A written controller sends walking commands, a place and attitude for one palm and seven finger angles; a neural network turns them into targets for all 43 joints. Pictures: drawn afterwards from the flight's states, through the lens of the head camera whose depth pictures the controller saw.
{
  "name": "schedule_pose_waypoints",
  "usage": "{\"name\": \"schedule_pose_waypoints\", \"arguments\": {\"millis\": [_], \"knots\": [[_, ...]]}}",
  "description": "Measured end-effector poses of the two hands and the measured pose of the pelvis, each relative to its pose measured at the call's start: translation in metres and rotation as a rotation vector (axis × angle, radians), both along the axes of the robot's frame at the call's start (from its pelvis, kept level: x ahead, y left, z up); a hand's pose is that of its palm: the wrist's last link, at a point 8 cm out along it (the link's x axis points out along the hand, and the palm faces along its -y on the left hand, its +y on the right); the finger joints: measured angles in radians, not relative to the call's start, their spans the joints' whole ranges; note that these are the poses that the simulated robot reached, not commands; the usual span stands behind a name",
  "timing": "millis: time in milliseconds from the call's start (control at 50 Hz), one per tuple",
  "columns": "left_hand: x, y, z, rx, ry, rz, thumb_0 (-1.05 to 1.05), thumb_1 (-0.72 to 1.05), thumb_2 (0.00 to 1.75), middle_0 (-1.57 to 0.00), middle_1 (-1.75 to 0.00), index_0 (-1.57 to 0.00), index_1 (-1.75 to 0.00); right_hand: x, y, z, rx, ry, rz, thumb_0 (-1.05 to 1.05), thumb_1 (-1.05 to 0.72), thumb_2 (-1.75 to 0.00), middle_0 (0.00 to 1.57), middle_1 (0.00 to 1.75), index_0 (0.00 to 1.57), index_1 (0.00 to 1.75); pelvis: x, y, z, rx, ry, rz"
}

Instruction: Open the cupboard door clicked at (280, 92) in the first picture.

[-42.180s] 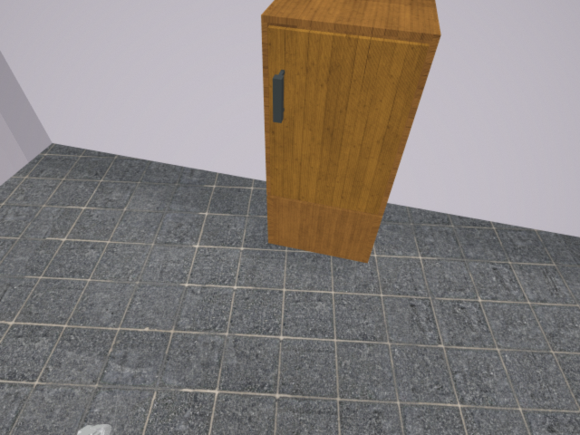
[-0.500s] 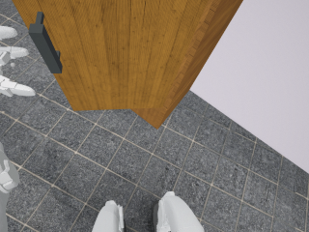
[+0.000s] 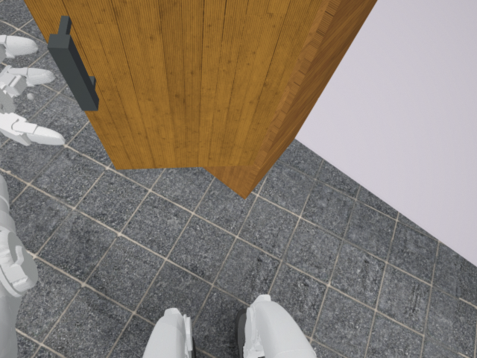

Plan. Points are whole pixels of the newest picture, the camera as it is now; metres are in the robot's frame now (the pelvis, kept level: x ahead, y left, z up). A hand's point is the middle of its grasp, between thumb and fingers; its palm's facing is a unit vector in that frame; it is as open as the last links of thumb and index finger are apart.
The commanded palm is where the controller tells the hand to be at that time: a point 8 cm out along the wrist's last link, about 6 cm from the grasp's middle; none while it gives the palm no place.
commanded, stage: slide the fingers in behind the handle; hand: left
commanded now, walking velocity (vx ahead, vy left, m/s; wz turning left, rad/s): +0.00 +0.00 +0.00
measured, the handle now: (78, 66) +0.56 +0.23 +0.06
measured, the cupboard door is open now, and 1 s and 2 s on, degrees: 43 43 44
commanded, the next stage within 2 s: close the thumb around the handle in 1.46 s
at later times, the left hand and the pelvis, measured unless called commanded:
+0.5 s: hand (65, 95) +0.50 +0.23 +0.07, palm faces +0.03 -1.00 -0.02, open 14.0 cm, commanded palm +0.48 +0.27 +0.06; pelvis +0.00 -0.01 +0.00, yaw +0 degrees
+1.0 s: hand (87, 95) +0.50 +0.21 +0.06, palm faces +0.01 -1.00 +0.00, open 14.0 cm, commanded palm +0.48 +0.24 +0.06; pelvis +0.01 -0.01 +0.00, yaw +0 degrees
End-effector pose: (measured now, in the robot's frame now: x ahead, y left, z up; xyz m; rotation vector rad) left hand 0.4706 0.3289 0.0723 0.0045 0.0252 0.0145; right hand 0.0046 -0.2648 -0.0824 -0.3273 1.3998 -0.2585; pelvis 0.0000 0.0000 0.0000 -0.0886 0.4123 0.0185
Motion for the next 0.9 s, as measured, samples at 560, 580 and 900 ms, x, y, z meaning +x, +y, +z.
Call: {"name": "schedule_pose_waypoints", "arguments": {"millis": [560, 580, 900], "knots": [[0.008, -0.045, -0.004, 0.006, 0.009, 0.007, -0.02, -0.5, 0.3, -0.3, -1.2, -0.3, -1.2, 0.008, -0.007, -0.005, 0.029, -0.032, -0.007, 0.0, -0.9, -0.89, 0.2, 0.3, 0.2, 0.3, 0.003, -0.009, 0.002, 0.021, -0.009, -0.004], [0.009, -0.046, -0.006, 0.002, 0.013, 0.007, -0.02, -0.5, 0.3, -0.3, -1.2, -0.3, -1.2, 0.008, -0.007, -0.006, 0.029, -0.031, -0.007, 0.0, -0.9, -0.89, 0.2, 0.3, 0.2, 0.3, 0.003, -0.01, 0.002, 0.021, -0.008, -0.005], [0.015, -0.06, -0.01, -0.005, 0.012, 0.002, -0.02, -0.5, 0.3, -0.3, -1.2, -0.3, -1.2, 0.01, -0.007, -0.004, 0.033, -0.027, -0.02, 0.0, -0.9, -0.89, 0.2, 0.3, 0.2, 0.3, 0.008, -0.01, 0.003, 0.021, -0.002, -0.007]]}}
